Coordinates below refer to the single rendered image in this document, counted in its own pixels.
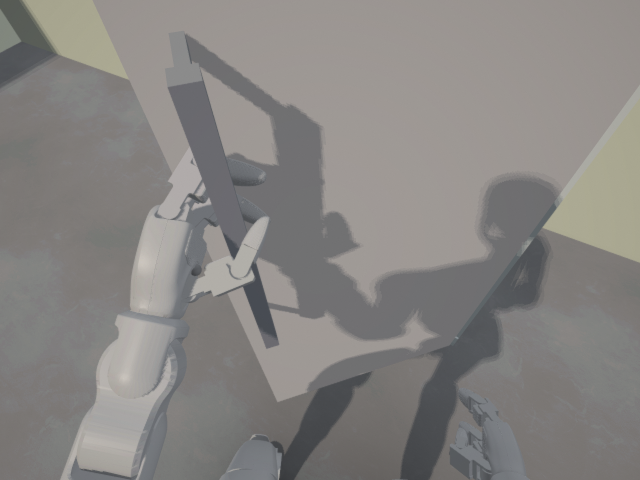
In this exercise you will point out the robot right hand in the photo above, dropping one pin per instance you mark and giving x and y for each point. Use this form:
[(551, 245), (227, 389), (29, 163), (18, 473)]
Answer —
[(493, 451)]

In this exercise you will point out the robot left hand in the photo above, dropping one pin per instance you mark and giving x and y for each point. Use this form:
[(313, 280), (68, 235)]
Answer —
[(171, 244)]

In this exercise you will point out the handle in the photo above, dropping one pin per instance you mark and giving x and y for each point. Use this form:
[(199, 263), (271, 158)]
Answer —
[(189, 95)]

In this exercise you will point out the left robot shin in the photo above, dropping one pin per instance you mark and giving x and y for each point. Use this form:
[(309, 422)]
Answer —
[(260, 437)]

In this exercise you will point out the fridge door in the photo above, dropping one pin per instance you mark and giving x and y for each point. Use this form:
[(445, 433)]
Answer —
[(411, 147)]

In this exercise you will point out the robot left thigh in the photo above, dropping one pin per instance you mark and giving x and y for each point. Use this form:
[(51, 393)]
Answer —
[(255, 460)]

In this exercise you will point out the left robot forearm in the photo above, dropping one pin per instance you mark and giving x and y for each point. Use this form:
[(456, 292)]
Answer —
[(122, 434)]

